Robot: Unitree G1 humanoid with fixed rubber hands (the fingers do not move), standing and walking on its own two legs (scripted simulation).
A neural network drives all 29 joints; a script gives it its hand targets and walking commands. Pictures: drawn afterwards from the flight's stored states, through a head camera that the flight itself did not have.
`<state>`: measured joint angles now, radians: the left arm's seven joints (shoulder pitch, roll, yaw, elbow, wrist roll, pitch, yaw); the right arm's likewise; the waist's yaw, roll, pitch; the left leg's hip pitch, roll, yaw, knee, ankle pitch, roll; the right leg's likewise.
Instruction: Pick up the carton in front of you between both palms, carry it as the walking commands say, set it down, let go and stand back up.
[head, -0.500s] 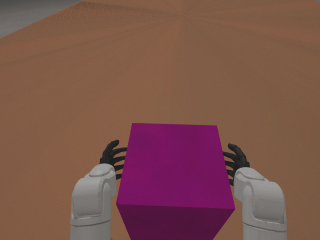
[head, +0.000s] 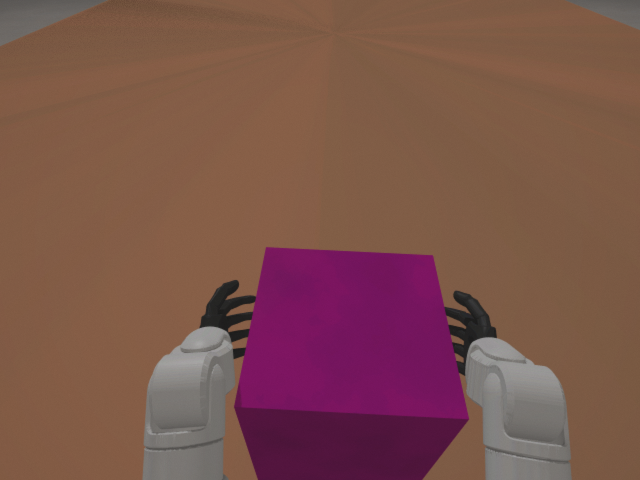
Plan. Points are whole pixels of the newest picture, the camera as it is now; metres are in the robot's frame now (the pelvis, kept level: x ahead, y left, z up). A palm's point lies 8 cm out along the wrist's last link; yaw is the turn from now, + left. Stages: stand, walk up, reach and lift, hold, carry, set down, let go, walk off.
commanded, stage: carry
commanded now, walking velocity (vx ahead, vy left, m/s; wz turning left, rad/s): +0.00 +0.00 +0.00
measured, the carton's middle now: (342, 372) +0.27 +0.00 +0.02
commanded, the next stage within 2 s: hold in 1.12 s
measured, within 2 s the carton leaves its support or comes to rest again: neither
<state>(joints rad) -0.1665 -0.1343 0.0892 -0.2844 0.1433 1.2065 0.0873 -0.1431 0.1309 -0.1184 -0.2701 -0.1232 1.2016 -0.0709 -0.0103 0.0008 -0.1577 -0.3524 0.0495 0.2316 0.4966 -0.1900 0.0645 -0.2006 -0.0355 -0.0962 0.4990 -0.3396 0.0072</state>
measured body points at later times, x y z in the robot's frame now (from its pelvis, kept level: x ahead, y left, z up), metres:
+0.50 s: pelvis +0.00 +0.00 +0.00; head -0.05 +0.00 +0.45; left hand +0.27 +0.15 +0.06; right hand +0.26 -0.15 +0.05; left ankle +0.05 +0.08 -0.73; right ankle -0.05 -0.12 -0.73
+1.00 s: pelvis -0.03 +0.00 +0.00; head -0.06 +0.00 +0.45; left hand +0.27 +0.15 +0.04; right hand +0.27 -0.15 +0.03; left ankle +0.05 +0.08 -0.73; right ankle -0.05 -0.12 -0.73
